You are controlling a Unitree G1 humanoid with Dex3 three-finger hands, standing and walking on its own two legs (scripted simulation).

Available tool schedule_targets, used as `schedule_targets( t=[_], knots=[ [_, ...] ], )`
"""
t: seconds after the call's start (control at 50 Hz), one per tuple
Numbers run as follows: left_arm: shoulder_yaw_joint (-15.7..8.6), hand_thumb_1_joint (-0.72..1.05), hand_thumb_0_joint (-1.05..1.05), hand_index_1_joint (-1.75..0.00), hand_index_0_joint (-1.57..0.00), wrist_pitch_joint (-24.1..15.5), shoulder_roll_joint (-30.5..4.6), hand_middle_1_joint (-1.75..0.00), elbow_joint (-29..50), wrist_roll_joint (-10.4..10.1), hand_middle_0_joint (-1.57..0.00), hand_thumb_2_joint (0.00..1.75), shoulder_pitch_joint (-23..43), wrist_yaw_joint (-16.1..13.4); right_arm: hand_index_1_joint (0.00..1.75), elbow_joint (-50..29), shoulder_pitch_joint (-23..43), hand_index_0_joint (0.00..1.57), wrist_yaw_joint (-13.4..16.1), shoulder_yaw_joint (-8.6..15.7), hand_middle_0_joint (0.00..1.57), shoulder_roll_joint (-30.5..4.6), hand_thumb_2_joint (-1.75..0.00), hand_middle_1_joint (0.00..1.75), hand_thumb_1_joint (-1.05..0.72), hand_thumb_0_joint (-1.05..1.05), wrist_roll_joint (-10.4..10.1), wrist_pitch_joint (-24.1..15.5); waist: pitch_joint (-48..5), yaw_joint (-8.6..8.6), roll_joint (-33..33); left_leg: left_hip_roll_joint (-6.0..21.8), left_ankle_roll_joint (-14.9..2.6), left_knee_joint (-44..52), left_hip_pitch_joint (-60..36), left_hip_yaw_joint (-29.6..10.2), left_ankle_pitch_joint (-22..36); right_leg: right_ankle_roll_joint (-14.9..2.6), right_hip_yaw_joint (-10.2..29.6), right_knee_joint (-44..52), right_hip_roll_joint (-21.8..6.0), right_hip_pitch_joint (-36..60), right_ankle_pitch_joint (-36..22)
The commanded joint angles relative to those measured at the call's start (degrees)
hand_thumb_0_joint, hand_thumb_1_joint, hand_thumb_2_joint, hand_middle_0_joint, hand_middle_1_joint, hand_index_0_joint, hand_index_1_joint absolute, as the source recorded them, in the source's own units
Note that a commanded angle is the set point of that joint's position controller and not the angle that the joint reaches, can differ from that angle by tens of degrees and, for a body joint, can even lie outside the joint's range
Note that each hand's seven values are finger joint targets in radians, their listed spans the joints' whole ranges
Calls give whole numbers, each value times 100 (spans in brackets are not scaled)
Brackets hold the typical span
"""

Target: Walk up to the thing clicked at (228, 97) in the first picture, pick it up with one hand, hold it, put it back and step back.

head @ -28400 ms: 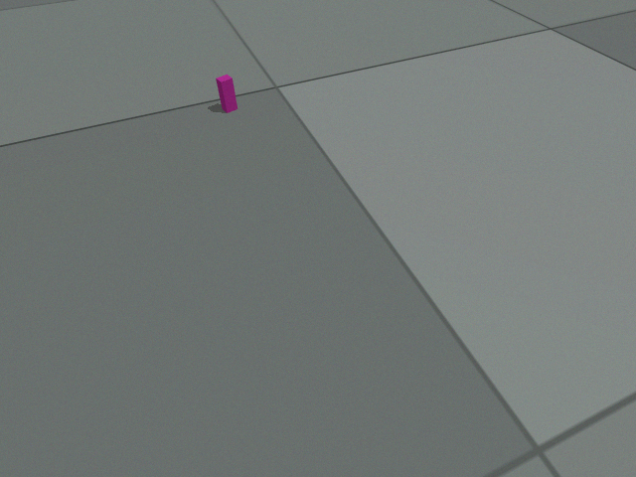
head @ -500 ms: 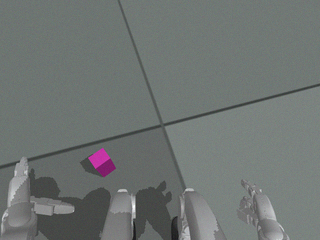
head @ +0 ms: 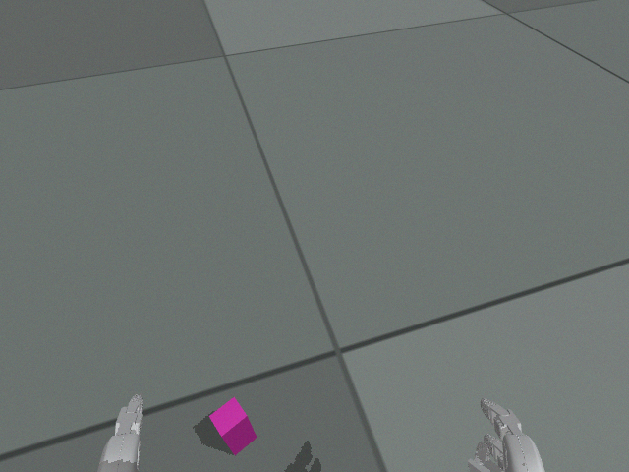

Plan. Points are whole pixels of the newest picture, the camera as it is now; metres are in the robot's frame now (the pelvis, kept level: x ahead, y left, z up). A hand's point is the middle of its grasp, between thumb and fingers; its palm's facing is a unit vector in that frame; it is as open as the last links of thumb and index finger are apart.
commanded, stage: home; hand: left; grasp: from the side
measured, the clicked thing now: (234, 427) +0.38 +0.22 -0.62
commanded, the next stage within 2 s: stand in 1.72 s
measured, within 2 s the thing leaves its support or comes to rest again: neither
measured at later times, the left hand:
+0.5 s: hand out of the picture +0.16 +0.17 -0.05, palm faces +0.11 -0.95 -0.29, open 17.7 cm
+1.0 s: hand out of the picture +0.16 +0.17 -0.05, palm faces +0.11 -0.95 -0.28, open 17.7 cm
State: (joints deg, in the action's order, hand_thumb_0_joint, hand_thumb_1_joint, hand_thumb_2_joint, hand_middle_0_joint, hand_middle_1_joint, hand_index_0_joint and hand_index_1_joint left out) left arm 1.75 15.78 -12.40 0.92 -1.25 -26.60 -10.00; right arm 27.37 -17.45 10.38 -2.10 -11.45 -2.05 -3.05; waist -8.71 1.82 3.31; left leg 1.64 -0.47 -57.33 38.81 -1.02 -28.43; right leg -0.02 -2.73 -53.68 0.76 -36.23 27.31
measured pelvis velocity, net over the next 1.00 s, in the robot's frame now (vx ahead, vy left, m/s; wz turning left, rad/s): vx -0.01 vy -0.01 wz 0.01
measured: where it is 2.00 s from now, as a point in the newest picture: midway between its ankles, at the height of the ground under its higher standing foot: outside the picture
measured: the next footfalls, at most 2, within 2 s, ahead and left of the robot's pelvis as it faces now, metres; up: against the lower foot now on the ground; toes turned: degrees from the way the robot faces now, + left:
none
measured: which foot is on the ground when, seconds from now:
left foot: down 0.00-1.00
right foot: down 0.00-1.00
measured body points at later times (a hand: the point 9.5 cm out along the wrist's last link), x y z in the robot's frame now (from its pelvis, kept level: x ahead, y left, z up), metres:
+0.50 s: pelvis +0.00 -0.01 +0.01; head +0.02 -0.01 +0.46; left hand +0.16 +0.22 -0.03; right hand +0.16 -0.25 -0.07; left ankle +0.00 +0.11 -0.68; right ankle +0.00 -0.12 -0.68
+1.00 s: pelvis -0.01 -0.01 +0.01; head +0.01 -0.01 +0.46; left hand +0.15 +0.22 -0.03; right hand +0.16 -0.25 -0.06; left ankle +0.00 +0.11 -0.68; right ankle +0.00 -0.12 -0.68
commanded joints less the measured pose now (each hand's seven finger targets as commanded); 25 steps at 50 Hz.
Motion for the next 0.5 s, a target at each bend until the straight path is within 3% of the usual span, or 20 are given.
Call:
schedule_targets(
  t=[0.0, 0.1, 0.14, 0.2, 0.28, 0.36, 0.4, 0.46, 0.48],
  knots=[
    [-392, -53, 0, -6, -5, -212, -584, -6, 1082, 56, -5, 7, -123, 20, 30, -943, 456, 20, 70, 327, 20, -738, -90, 30, -90, 0, 51, -401, -276, -15, -373, -67, -21, 1042, -606, -30, 1406, -51, -130, 907, 126, 450, -1247],
    [-416, -56, 0, -5, -5, -286, -528, -5, 917, 95, -5, 5, 111, 99, 30, -864, 417, 20, 66, 329, 20, -729, -90, 30, -90, 0, 102, -508, -270, 64, -254, -92, -19, 993, -695, 29, 1532, -37, -34, 900, 74, 503, -1447],
    [-505, -58, 0, -5, -5, -362, -739, -5, 1416, 103, -5, 4, 479, 90, 30, -878, 427, 20, 71, 336, 20, -749, -90, 30, -90, 0, 111, -530, -422, -2, 82, -102, 13, 1062, -834, 19, 1478, -70, -27, 895, 64, 545, -1341],
    [-296, -59, 0, -5, -4, -309, -470, -5, 1025, 91, -4, 3, 99, 114, 30, -874, 458, 20, 66, 284, 20, -697, -90, 30, -90, 0, 115, -586, -440, 3, 34, -127, 9, 1063, -882, 19, 1534, -64, -17, 948, 63, 629, -1406],
    [-406, -61, 0, -4, -4, -327, -650, -4, 1190, 104, -4, 1, 361, 106, 30, -805, 500, 20, 86, 296, 20, -735, -90, 30, -90, 0, 112, -615, -327, 5, 33, -115, 19, 1128, -893, 5, 1401, -54, -42, 1012, 68, 565, -1287],
    [-390, -61, 0, -5, -4, -294, -509, -5, 751, 81, -4, 2, 46, 143, 30, -817, 558, 20, 55, 280, 20, -721, -90, 30, -90, 0, 97, -636, -128, -25, -286, -127, -23, 1104, -751, 21, 1322, -20, -36, 1123, 48, 550, -1257],
    [-522, -61, 0, -5, -4, -338, -675, -5, 1049, 81, -4, 2, 207, 143, 30, -821, 569, 20, 51, 308, 20, -739, -90, 30, -90, 0, 106, -637, -211, -60, -299, -148, -31, 1083, -728, 42, 1284, -5, 0, 1140, 24, 624, -1249],
    [-293, -61, 0, -4, -4, -306, -340, -4, 511, 78, -4, 1, -207, 193, 30, -794, 549, 20, 29, 284, 20, -693, -90, 30, -90, 0, 108, -640, -115, -42, -460, -143, -36, 1076, -705, 59, 1368, -3, -8, 1111, 42, 627, -1322],
    [-415, -61, 0, -5, -4, -340, -505, -5, 866, 78, -4, 2, -27, 178, 30, -826, 541, 20, 32, 306, 20, -704, -90, 30, -90, 0, 105, -641, -364, -66, -222, -149, -30, 1043, -766, 61, 1473, -21, 17, 1083, 28, 684, -1451]
  ],
)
